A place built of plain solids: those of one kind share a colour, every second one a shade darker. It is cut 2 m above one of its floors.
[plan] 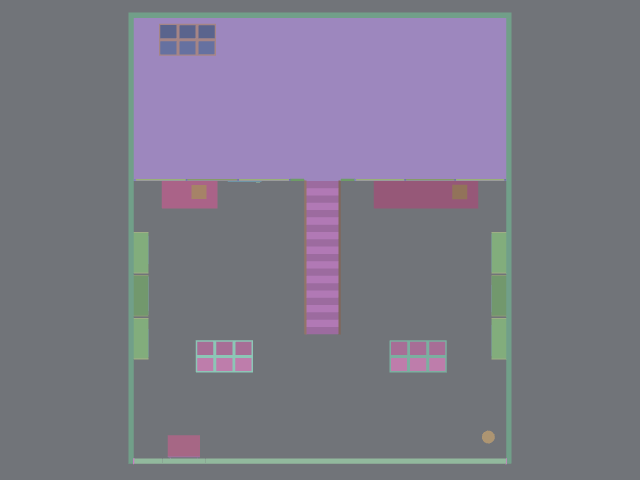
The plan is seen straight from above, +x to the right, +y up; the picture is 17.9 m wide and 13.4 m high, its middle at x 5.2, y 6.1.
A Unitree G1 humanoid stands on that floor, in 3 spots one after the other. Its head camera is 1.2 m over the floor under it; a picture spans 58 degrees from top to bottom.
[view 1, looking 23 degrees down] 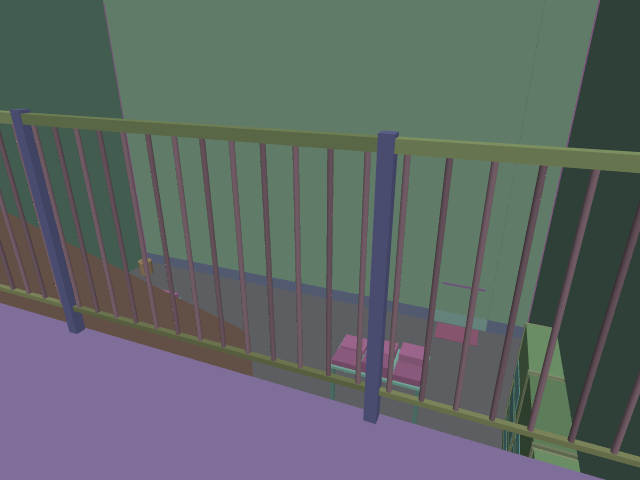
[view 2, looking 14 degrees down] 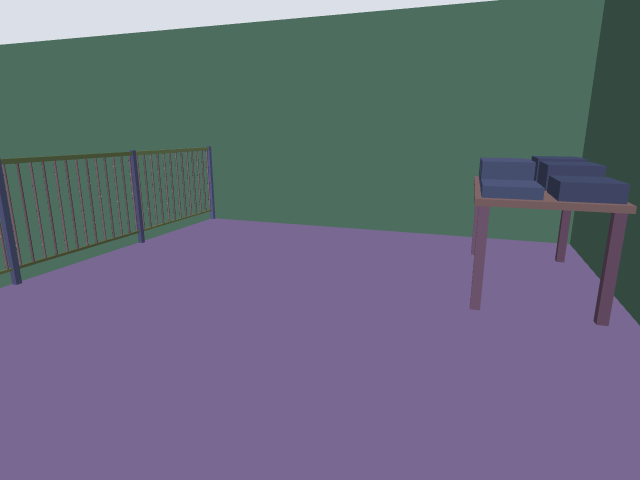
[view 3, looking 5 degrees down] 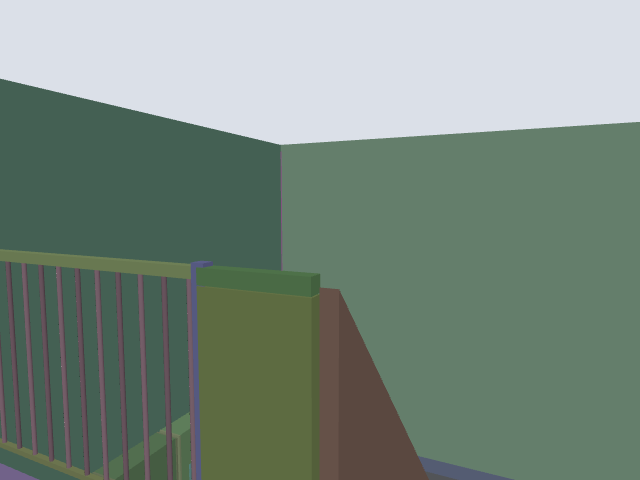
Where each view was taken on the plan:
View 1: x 1.20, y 8.95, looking -68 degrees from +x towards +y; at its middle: window_wall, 10.49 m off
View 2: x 5.27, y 11.20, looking -161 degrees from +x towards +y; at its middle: upper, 4.96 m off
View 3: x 5.27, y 8.85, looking -65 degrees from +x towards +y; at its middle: window_wall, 9.80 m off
